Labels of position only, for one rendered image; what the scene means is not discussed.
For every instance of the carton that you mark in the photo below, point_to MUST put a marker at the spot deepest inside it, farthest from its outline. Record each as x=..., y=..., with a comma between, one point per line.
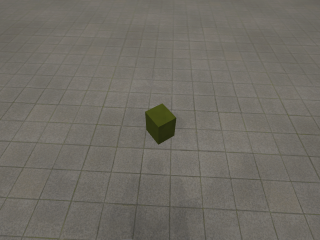
x=160, y=123

